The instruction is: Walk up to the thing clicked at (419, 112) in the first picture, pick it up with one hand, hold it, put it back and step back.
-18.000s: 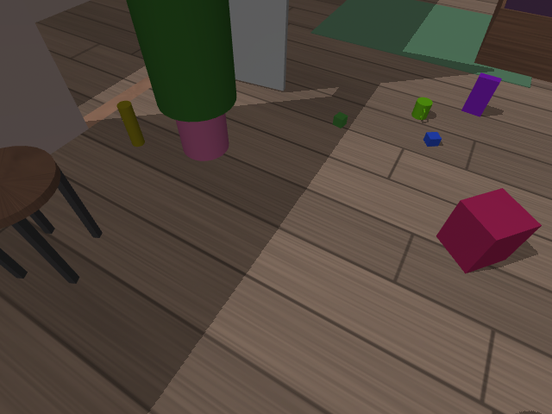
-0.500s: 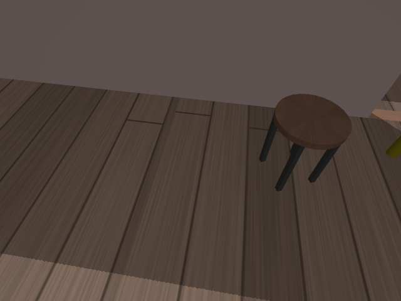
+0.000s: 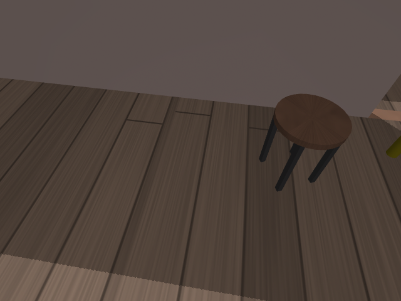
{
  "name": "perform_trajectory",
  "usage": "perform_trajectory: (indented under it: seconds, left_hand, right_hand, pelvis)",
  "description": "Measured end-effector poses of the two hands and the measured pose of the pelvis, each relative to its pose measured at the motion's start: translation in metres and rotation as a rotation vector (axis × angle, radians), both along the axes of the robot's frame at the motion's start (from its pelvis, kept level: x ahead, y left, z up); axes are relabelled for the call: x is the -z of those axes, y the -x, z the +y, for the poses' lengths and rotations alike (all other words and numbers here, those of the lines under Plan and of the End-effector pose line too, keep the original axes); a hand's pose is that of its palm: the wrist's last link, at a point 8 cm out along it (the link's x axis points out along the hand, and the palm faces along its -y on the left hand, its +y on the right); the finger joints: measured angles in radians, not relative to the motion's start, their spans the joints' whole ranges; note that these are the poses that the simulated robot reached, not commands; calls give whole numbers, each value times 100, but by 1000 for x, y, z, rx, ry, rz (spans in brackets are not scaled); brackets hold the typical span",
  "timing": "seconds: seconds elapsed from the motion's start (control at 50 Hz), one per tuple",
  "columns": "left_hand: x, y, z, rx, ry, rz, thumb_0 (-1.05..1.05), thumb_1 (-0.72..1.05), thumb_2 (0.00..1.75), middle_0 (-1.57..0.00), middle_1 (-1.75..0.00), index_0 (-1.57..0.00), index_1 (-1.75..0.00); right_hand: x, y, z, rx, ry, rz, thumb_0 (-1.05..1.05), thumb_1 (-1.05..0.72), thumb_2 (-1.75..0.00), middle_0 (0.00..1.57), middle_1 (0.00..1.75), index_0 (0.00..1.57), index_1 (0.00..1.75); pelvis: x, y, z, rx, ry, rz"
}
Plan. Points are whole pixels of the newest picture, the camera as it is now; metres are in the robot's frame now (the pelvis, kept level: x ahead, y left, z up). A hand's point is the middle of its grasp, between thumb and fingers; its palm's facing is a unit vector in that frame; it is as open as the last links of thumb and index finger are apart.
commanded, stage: stand
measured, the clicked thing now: out of the picture -0.39 -2.13 -0.73
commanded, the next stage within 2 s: walk up in 0.60 s
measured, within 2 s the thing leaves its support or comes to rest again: neither
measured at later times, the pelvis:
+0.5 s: pelvis +0.00 +0.00 +0.00, yaw +0 degrees
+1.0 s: pelvis -0.03 -0.06 +0.00, yaw +16 degrees
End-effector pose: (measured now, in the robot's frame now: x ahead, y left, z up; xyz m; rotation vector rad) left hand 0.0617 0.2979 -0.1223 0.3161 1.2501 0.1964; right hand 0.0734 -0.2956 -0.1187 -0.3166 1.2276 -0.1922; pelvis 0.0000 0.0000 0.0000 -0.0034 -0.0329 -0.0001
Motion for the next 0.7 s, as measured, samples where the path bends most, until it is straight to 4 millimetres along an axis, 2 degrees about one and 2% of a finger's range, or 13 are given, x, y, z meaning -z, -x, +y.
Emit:
perform_trajectory:
  seconds: [0.6,0.7]
  left_hand:
    - [0,-5,1,0,-1,-10,0,90,90,-21,-30,-20,-30]
    - [-2,-9,7,-74,-10,-84,0,90,90,-21,-30,-20,-30]
  right_hand:
    - [-2,-9,1,-7,6,-12,1,-91,-90,20,30,20,30]
    - [1,-8,-4,-57,12,8,1,-91,-90,20,30,20,30]
  pelvis:
    - [0,-5,1,-4,1,1]
    - [5,6,-6,-76,-7,7]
